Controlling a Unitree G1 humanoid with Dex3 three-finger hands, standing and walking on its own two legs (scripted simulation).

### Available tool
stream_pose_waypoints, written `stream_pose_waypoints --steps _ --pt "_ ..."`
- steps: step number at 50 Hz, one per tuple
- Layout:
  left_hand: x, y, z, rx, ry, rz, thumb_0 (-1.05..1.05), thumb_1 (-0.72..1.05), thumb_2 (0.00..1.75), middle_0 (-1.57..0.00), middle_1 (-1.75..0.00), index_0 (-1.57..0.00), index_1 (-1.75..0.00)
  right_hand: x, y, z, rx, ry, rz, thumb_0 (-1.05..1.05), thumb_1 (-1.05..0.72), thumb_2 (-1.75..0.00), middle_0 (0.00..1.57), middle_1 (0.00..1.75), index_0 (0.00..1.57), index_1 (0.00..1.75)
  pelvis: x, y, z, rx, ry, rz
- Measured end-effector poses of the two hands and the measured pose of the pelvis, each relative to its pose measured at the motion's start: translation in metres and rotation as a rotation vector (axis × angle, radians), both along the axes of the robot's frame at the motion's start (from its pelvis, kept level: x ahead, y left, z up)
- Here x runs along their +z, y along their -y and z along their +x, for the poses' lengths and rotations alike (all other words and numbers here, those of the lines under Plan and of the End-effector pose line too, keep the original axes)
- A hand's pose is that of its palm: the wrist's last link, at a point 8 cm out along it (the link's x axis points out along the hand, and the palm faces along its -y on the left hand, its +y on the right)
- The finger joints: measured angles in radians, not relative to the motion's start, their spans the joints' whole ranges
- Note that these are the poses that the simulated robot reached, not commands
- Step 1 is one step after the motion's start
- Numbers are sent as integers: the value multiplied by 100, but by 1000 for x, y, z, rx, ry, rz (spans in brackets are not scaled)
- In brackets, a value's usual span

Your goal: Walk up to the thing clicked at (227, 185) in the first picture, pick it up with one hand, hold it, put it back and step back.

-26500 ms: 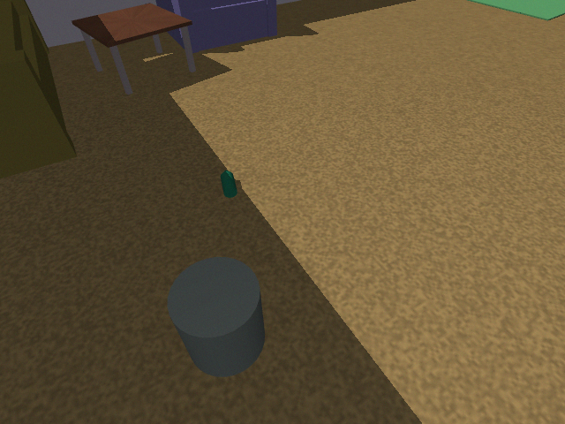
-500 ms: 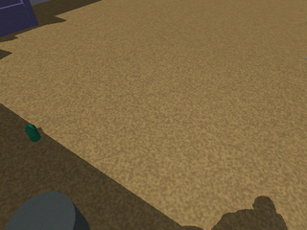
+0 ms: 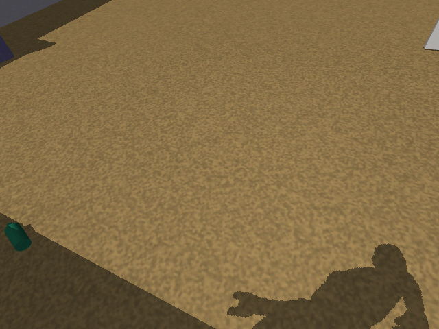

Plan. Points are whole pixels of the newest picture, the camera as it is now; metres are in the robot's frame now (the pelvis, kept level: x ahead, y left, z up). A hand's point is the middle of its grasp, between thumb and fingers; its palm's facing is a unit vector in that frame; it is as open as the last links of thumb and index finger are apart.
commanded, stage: walk up
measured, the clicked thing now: (16, 234) +0.72 +1.10 -0.72
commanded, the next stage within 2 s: stand in 1.50 s
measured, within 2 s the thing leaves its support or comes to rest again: neither
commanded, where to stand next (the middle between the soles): +0.12 +0.01 m, yaw +1 degrees
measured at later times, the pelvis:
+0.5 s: pelvis +0.08 -0.01 +0.00, yaw +1 degrees
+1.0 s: pelvis +0.04 -0.01 +0.01, yaw +1 degrees
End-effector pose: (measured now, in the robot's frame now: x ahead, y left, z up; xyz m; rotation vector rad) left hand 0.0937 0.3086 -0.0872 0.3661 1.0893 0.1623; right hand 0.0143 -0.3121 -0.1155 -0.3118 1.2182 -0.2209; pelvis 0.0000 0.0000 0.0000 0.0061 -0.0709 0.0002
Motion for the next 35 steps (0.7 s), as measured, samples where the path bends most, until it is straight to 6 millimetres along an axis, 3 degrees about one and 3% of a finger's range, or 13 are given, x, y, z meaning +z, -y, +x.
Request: stream_pose_waypoints --steps 4,8,12,19,23,29,35 --pt "14 19 30 16 67 -9 1 90 90 -20 -30 -20 -30 6 6 45 28 28 18 1 -91 -90 20 30 20 30 9 13 25 -11 3 34" --pt "21 28 42 23 54 -3 1 90 90 -20 -30 -20 -30 19 15 85 48 83 13 1 -91 -90 20 30 21 30 18 18 47 -18 -8 29" --pt "16 30 50 22 17 6 1 90 90 -20 -30 -20 -30 23 21 112 49 89 -14 1 -91 -90 20 30 20 30 18 19 63 -20 -16 7" --pt "-18 21 64 49 -20 -24 1 90 90 -20 -30 -20 -30 18 12 138 70 38 -64 1 -91 -90 20 30 20 30 3 11 81 10 -24 -23" --pt "-34 14 70 85 -38 -46 1 90 90 -20 -30 -20 -30 22 0 149 90 35 -72 1 -91 -90 20 30 20 30 -1 7 82 17 -23 -6" --pt "-31 14 63 88 -71 -47 1 90 90 -20 -30 -20 -30 31 -5 169 110 102 -71 1 -90 -90 20 30 21 30 5 7 74 13 -41 -31" --pt "-26 13 36 86 -83 24 1 90 90 -20 -30 -20 -30 20 5 180 122 169 -36 1 -90 -90 20 30 21 30 -3 19 58 -12 -34 -26"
